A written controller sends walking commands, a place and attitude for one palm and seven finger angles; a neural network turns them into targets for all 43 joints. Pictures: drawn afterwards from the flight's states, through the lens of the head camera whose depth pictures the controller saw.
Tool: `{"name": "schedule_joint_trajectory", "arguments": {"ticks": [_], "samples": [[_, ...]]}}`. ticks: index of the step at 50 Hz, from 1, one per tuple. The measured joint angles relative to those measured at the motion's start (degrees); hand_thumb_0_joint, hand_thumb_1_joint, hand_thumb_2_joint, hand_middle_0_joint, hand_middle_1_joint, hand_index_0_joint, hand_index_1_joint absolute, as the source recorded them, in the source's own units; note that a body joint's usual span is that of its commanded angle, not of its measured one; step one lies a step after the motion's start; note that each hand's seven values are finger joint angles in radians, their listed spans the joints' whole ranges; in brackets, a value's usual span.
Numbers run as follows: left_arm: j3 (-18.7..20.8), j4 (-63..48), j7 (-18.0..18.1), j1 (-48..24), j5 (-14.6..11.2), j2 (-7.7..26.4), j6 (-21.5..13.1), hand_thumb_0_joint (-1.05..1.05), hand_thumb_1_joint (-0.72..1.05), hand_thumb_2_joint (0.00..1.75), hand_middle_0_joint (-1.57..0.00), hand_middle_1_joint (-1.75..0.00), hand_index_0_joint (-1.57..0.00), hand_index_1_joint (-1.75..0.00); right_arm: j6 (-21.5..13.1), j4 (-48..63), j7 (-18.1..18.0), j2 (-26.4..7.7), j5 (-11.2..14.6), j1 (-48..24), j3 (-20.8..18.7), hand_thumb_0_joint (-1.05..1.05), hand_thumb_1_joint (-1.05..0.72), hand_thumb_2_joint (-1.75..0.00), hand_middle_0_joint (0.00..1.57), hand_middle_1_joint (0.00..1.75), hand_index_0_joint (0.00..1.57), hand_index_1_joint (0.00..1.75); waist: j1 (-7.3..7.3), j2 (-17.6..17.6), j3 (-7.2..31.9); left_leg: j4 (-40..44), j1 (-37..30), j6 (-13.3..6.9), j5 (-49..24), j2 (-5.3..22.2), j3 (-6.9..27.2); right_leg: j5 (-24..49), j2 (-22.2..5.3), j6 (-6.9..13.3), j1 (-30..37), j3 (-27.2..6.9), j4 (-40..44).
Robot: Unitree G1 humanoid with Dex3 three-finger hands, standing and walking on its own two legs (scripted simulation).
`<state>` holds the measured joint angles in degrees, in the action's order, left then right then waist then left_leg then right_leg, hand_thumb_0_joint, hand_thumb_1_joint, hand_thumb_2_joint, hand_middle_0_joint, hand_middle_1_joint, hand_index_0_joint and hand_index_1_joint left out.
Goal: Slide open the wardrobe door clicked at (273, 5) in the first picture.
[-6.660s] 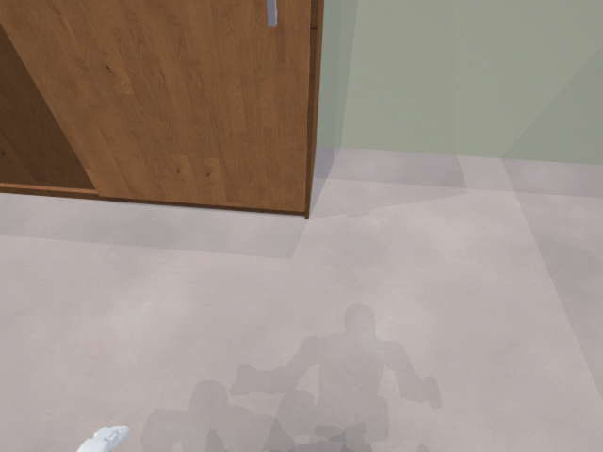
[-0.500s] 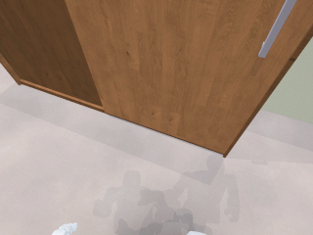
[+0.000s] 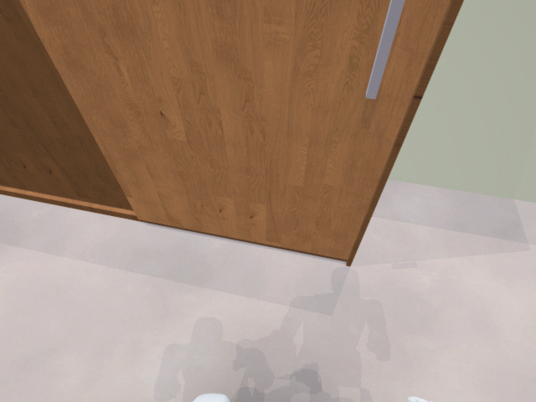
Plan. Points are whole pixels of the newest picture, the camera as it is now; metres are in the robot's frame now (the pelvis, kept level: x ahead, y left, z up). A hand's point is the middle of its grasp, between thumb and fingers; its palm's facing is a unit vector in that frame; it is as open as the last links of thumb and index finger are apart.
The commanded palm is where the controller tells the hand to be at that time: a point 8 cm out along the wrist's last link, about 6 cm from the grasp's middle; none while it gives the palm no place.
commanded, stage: turn to face it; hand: right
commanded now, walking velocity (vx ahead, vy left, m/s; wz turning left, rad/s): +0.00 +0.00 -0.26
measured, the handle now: (386, 32) +0.72 -0.16 +0.19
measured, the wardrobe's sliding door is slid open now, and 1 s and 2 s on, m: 0.00 0.00 0.00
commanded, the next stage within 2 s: take the last steps up to it in 0.06 s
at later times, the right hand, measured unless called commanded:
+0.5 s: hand out of the picture -0.07 -0.16 -0.17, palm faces +0.23 +0.95 -0.19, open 7.3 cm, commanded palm none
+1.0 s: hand (372, 356) +0.24 -0.17 -0.18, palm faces +0.10 +0.97 -0.22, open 7.4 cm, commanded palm none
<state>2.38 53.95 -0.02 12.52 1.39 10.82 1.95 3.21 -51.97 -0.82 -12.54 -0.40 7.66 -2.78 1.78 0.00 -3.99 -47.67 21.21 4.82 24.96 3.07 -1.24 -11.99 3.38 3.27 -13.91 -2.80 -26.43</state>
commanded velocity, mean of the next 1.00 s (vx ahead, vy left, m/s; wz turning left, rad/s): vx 0.24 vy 0.06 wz -0.02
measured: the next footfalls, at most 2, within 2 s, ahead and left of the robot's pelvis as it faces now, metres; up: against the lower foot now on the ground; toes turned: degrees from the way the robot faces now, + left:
left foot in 0.10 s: +0.03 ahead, +0.13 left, +0.00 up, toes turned +1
right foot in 0.52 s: +0.03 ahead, -0.13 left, +0.00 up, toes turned -14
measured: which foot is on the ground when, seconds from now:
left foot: up 0.00-0.08, down 0.10-0.52, up 0.54-0.92, down 0.94-1.00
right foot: down 0.00-0.10, up 0.12-0.50, down 0.52-0.94, up 0.96-1.00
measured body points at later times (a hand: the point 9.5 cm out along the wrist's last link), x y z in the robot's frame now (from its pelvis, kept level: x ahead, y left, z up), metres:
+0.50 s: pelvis +0.01 +0.01 +0.00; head +0.02 +0.00 +0.45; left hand +0.10 +0.25 -0.15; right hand -0.08 -0.21 -0.16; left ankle -0.01 +0.13 -0.74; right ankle -0.02 -0.12 -0.73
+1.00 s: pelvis +0.16 +0.03 -0.02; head +0.19 +0.04 +0.42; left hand +0.10 +0.26 -0.18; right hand +0.24 -0.22 -0.16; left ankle +0.26 +0.13 -0.74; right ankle +0.01 -0.10 -0.69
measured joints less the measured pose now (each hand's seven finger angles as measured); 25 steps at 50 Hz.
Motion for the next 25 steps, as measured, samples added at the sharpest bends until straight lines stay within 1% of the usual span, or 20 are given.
{"name": "schedule_joint_trajectory", "arguments": {"ticks": [2,4,5,6,7,8,9,11,12,14,16,19,22,23,25], "samples": [[0.26,0.67,0.06,0.76,0.03,0.24,0.27,0.00,0.91,0.90,-0.20,-0.30,-0.20,-0.30,-0.46,0.25,-0.09,0.80,0.19,-0.25,0.33,0.01,-0.91,-0.90,0.20,0.30,0.20,0.30,0.36,-0.66,0.20,5.35,-2.50,-0.63,-1.40,-0.93,-0.19,-0.07,0.25,-0.55,-0.88,-0.65,-0.83],[0.56,1.33,0.04,1.64,-0.20,0.49,0.45,0.00,0.91,0.90,-0.20,-0.30,-0.20,-0.30,-1.30,0.54,-0.17,1.35,0.27,0.04,0.72,0.01,-0.91,-0.90,0.20,0.30,0.20,0.30,0.36,-0.99,0.65,14.07,-6.39,-1.13,-6.50,-1.44,-0.64,-0.62,0.76,-1.34,-2.19,-1.16,-2.57],[0.75,1.68,-0.01,1.97,-0.45,0.75,0.49,0.00,0.91,0.90,-0.20,-0.30,-0.20,-0.30,-1.91,0.48,-0.31,1.70,0.13,0.30,0.86,0.01,-0.91,-0.90,0.20,0.30,0.20,0.30,0.21,-1.41,0.83,17.22,-7.70,-3.18,-8.40,-1.67,-1.01,-1.29,0.82,-1.83,-3.17,-1.40,-4.23],[1.02,2.12,-0.01,1.96,-0.64,1.14,0.68,0.00,0.91,0.90,-0.20,-0.30,-0.20,-0.30,-2.31,0.19,-0.43,2.28,-0.13,0.45,1.05,0.01,-0.91,-0.90,0.20,0.30,0.20,0.30,0.26,-2.36,0.58,17.16,-7.80,-4.81,-8.59,-2.08,-1.61,-4.83,0.55,-2.53,-4.27,-1.75,-7.14],[1.28,2.41,0.01,2.08,-0.58,1.34,1.12,0.00,0.91,0.90,-0.20,-0.30,-0.20,-0.30,-2.50,0.09,-0.40,2.68,-0.23,0.90,1.29,0.00,-0.91,-0.90,0.20,0.30,0.20,0.30,0.39,-2.72,0.62,16.79,-7.78,-5.70,-8.27,-1.98,-2.15,-9.36,0.62,-3.18,-5.82,-1.68,-11.38],[1.51,2.65,-0.02,2.23,-0.47,1.46,1.65,0.00,0.91,0.90,-0.20,-0.30,-0.20,-0.30,-2.54,0.02,-0.39,2.96,-0.28,1.49,1.41,0.00,-0.91,-0.90,0.20,0.30,0.20,0.30,0.36,-2.67,0.79,16.85,-7.96,-6.14,-8.04,-1.62,-2.54,-12.46,0.71,-3.68,-7.50,-1.26,-16.49],[1.72,2.93,-0.11,2.31,-0.37,1.62,2.04,0.00,0.91,0.90,-0.20,-0.30,-0.20,-0.30,-2.50,-0.15,-0.42,3.22,-0.31,2.09,1.45,0.00,-0.91,-0.90,0.20,0.30,0.20,0.30,0.23,-2.60,0.91,17.36,-8.37,-6.32,-8.10,-1.30,-2.86,-13.66,0.53,-4.08,-9.06,-0.72,-21.74],[2.00,3.46,-0.35,2.43,-0.20,2.07,2.27,0.00,0.91,0.90,-0.20,-0.30,-0.20,-0.30,-2.55,-0.89,-0.38,3.64,-0.33,3.20,1.49,0.00,-0.91,-0.90,0.20,0.30,0.20,0.30,0.13,-2.75,1.00,19.00,-9.54,-6.34,-8.75,-1.00,-3.67,-12.46,-0.75,-4.84,-11.20,0.22,-29.98],[2.10,3.72,-0.45,2.59,-0.07,2.23,2.23,0.00,0.91,0.90,-0.20,-0.30,-0.20,-0.30,-2.66,-1.37,-0.30,3.78,-0.34,3.78,1.48,0.00,-0.91,-0.90,0.20,0.30,0.20,0.30,0.10,-2.80,1.11,19.82,-10.12,-6.32,-9.09,-0.89,-4.15,-11.33,-1.63,-5.20,-11.72,0.63,-32.46],[2.21,4.33,-0.68,3.02,0.19,2.40,2.00,0.00,0.91,0.90,-0.20,-0.29,-0.19,-0.30,-3.17,-2.43,-0.19,4.00,-0.46,5.13,1.39,0.01,-0.91,-0.90,0.20,0.30,0.20,0.30,-0.15,-2.69,1.54,21.35,-11.19,-6.28,-9.62,-0.68,-5.12,-9.35,-3.56,-5.74,-11.75,1.46,-34.20],[2.16,5.00,-0.87,3.34,0.40,2.35,1.74,0.00,0.91,0.90,-0.20,-0.29,-0.19,-0.30,-3.81,-3.48,-0.26,3.88,-0.65,6.74,1.07,0.00,-0.91,-0.90,0.20,0.30,0.20,0.30,-0.75,-2.25,2.09,22.64,-12.06,-6.24,-9.96,-0.43,-5.88,-8.63,-5.33,-6.02,-10.72,2.36,-32.37],[1.97,5.88,-1.07,3.06,0.46,2.06,1.33,0.00,0.91,0.90,-0.20,-0.29,-0.19,-0.30,-4.64,-5.34,0.10,3.39,-1.02,9.52,0.94,0.00,-0.92,-0.90,0.20,0.30,0.20,0.30,-2.09,-1.28,2.78,24.06,-12.94,-6.01,-10.19,0.01,-6.59,-9.60,-7.10,-5.87,-8.12,3.94,-25.49],[1.53,6.18,-1.04,1.87,0.27,1.56,0.52,0.00,0.92,0.90,-0.20,-0.29,-0.19,-0.30,-4.80,-7.77,0.46,2.93,-1.24,12.40,0.83,0.00,-0.92,-0.90,0.20,0.30,0.20,0.30,-3.60,-0.23,3.17,24.50,-13.32,-5.42,-9.94,0.43,-6.84,-10.96,-7.49,-5.22,-5.14,5.44,-17.28],[1.32,6.10,-0.98,1.39,0.19,1.32,0.09,0.00,0.92,0.90,-0.20,-0.29,-0.19,-0.30,-4.70,-8.69,0.54,2.78,-1.22,13.35,0.74,0.00,-0.92,-0.90,0.20,0.30,0.20,0.30,-3.97,0.11,3.23,24.26,-13.38,-5.12,-9.63,0.54,-6.90,-10.64,-7.42,-5.00,-3.91,6.04,-14.20],[0.79,5.76,-0.73,0.61,0.04,0.89,-1.22,0.00,0.91,0.90,-0.20,-0.29,-0.19,-0.30,-4.27,-10.58,0.65,2.56,-0.92,15.34,0.55,0.00,-0.91,-0.90,0.20,0.30,0.20,0.30,-4.42,0.52,3.40,22.43,-13.11,-4.31,-8.22,0.63,-6.95,-7.81,-7.19,-4.74,-0.35,7.60,-6.29]]}}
